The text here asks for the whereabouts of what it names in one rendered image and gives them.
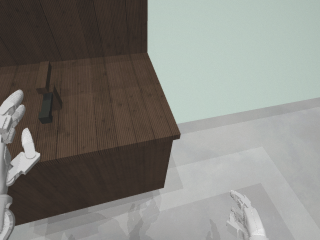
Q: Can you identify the left robot hand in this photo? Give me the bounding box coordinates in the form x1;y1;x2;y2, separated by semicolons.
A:
0;89;40;195

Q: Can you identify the robot left forearm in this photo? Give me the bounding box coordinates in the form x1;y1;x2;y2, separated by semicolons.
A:
0;194;16;240

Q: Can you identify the counter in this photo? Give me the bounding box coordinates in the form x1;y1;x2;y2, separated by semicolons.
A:
0;0;181;226

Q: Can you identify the right robot hand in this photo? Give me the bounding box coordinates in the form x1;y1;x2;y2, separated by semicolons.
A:
226;190;267;240

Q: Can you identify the tap lever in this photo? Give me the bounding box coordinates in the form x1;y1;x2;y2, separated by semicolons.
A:
38;92;53;124

